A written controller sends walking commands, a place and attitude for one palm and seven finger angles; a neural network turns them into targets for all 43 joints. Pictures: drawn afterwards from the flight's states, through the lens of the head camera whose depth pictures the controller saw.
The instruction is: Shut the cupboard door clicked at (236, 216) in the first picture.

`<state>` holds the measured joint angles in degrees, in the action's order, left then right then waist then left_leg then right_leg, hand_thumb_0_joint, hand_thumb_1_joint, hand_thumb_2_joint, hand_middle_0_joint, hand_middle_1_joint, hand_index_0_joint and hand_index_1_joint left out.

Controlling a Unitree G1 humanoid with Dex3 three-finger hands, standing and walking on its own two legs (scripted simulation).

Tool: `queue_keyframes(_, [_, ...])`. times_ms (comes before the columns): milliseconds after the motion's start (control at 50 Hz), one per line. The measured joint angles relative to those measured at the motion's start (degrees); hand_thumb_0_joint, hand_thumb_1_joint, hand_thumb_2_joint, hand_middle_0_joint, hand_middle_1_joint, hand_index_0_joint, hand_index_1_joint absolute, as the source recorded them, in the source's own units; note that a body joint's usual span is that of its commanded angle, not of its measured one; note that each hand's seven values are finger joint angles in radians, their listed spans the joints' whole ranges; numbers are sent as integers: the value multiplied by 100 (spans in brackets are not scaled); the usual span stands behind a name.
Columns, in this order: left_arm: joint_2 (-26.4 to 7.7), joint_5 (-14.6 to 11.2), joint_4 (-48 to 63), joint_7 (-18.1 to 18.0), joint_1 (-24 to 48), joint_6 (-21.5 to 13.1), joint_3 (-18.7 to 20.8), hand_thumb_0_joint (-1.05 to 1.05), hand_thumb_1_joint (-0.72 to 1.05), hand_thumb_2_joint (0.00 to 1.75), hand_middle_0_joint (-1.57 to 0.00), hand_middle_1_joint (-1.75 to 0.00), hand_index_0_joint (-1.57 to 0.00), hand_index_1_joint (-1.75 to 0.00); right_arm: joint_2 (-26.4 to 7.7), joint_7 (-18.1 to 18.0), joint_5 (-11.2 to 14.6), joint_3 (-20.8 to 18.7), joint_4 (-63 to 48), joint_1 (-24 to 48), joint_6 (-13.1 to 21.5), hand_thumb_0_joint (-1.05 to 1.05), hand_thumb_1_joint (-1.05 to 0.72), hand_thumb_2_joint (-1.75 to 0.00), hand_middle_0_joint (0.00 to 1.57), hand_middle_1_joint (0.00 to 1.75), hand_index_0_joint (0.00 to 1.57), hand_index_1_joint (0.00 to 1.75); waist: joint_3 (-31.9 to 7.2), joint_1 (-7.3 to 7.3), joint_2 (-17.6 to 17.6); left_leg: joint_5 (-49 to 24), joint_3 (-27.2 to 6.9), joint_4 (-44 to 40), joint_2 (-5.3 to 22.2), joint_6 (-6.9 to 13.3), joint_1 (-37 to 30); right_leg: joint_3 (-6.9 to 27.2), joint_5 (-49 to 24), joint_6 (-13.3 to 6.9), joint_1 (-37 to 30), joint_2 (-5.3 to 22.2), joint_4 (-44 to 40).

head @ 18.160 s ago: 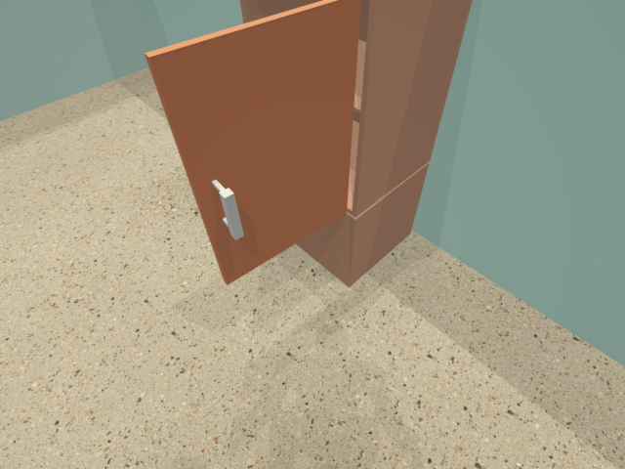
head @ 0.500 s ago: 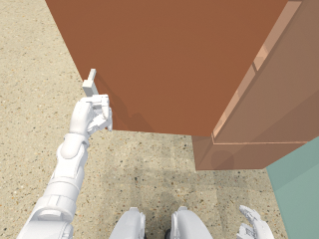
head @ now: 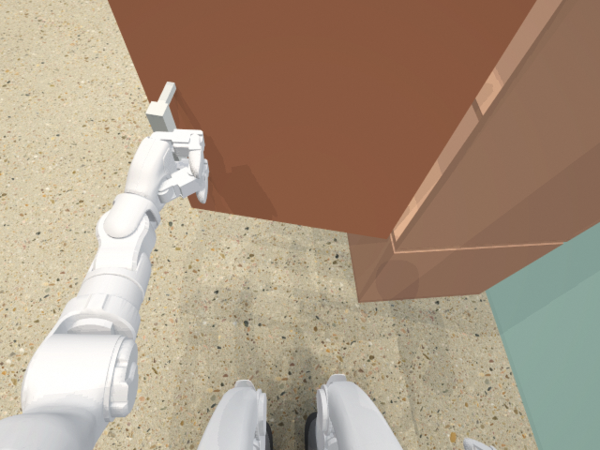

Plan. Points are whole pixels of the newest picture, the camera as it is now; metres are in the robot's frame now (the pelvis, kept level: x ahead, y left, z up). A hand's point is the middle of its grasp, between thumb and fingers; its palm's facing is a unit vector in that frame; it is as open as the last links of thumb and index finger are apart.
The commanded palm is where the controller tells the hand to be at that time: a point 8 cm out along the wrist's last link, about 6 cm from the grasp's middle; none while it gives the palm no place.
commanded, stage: push the door shut along its arc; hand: left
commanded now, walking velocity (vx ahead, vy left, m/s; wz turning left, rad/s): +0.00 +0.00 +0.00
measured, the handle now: (174, 131) +0.54 +0.16 +0.05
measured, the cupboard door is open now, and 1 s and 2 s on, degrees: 76 65 58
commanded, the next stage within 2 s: pull the fist back off the door in 1.08 s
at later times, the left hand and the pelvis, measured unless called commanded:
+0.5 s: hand (242, 138) +0.53 +0.06 +0.05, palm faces -0.39 -0.92 -0.05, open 3.0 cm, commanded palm +0.53 +0.11 +0.05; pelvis +0.01 +0.01 -0.01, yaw -2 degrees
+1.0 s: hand (257, 122) +0.55 +0.04 +0.05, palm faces -0.47 -0.88 -0.03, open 3.5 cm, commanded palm +0.58 +0.07 +0.05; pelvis +0.01 -0.01 -0.02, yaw -1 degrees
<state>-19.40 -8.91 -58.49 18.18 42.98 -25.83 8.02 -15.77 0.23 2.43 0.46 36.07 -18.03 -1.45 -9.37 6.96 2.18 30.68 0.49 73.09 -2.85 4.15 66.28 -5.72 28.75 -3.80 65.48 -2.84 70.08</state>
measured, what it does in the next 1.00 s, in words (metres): stands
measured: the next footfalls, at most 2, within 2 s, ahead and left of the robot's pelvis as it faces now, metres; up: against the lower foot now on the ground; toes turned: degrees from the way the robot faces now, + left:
none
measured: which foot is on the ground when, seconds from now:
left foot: down 0.00-1.00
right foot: down 0.00-1.00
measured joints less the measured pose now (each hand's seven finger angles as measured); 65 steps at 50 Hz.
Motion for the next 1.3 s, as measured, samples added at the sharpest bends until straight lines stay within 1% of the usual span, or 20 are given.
queue_keyframes(80, [-22,102,-312,40,377,66,-96,2,90,90,-130,-150,-130,-150,-14,20,-30,23,5,16,3,1,-91,-90,20,30,20,30,7,99,34,2,4,63,-7,39,129,-3,-10,35,112,10,34])
queue_keyframes(160, [-23,155,-470,11,649,100,-19,2,90,90,-130,-150,-130,-150,-12,37,-73,46,-31,-17,5,0,-91,-90,20,30,20,30,4,204,65,20,33,120,-1,73,250,20,-9,67,233,7,77])
queue_keyframes(220, [-29,248,-601,2,847,108,-12,2,90,90,-130,-150,-130,-150,-9,69,-104,64,-40,-66,-11,0,-91,-90,20,30,20,30,-10,270,98,46,55,159,8,92,324,40,5,87,311,-2,109])
queue_keyframes(320, [-123,408,-891,-24,1244,237,131,2,90,90,-130,-150,-130,-150,17,109,-154,120,-82,-151,-58,0,-91,-90,20,30,20,30,9,422,116,109,87,256,47,110,471,65,39,96,471,-38,192])
queue_keyframes(380, [-190,434,-777,1,1294,275,244,2,90,90,-130,-150,-130,-150,39,134,-181,105,-120,-243,-88,0,-91,-90,20,30,20,30,-2,490,141,147,112,289,78,102,544,88,58,93,559,-69,223])
queue_keyframes(460, [-251,446,-753,118,1327,331,294,1,90,91,-130,-150,-130,-150,58,161,-176,100,-100,-361,-166,0,-91,-90,20,30,20,30,2,496,163,188,132,264,110,89,515,116,80,83,550,-106,203])
queue_keyframes(520, [-307,473,-880,178,1440,436,285,-1,89,91,-130,-150,-130,-150,62,164,-170,128,-73,-426,-210,0,-91,-90,20,30,20,30,7,484,165,202,111,249,120,71,502,99,94,62,536,-119,184])
queue_keyframes(600, [-418,484,-964,244,1600,573,255,-3,88,92,-130,-150,-130,-150,75,141,-179,141,-57,-440,-195,0,-91,-90,20,30,20,30,24,512,139,210,65,262,132,34,536,54,106,19,560,-133,186])
queue_keyframes(760, [-525,361,-981,485,1787,712,93,0,93,95,-130,-150,-130,-150,30,73,-188,111,13,-311,-62,0,-91,-90,20,30,20,30,48,525,92,221,-25,295,149,-41,587,-35,124,-63,590,-152,197])
queue_keyframes(880, [-588,346,-1166,549,2107,835,-88,2,97,98,-130,-150,-130,-150,-22,26,-202,104,81,-157,85,0,-91,-90,20,30,20,30,47,541,75,240,-95,405,151,-86,713,-114,153,-115,696,-152,288])
queue_keyframes(1060, [-816,376,-1453,707,2698,1043,-104,4,101,100,-130,-150,-130,-150,-37,-55,-237,155,166,1,326,0,-91,-90,20,30,20,30,71,672,78,306,-135,706,189,-120,1069,-185,201,-165,1042,-175,556])
queue_keyframes(1200, [-876,435,-1597,775,3071,1236,-98,4,102,101,-130,-150,-130,-150,5,-93,-277,210,295,-57,450,0,-91,-90,20,30,20,30,98,746,114,341,-94,856,206,-104,1272,-162,226,-157,1265,-181,719])
queue_keyframes(1220, [-826,425,-1639,640,3127,1297,77,4,101,101,-130,-150,-130,-150,16,-89,-295,209,256,-105,449,0,-91,-90,20,30,20,30,96,741,125,345,-93,874,217,-105,1306,-162,221,-156,1298,-192,728])
queue_keyframes(1240, [-739,404,-1675,337,3164,1324,279,4,99,100,-130,-150,-130,-150,29,-60,-325,203,196,-171,449,0,-91,-90,20,30,20,30,88,734,139,345,-90,884,228,-108,1340,-160,213,-153,1332,-201,728])
queue_keyframes(1300, [-465,360,-1678,-815,3137,1291,797,3,93,96,-130,-150,-130,-150,91,120,-447,191,44,-354,426,0,-91,-90,20,30,20,30,57,751,161,323,-50,858,238,-113,1403,-120,182,-138,1414,-206,719])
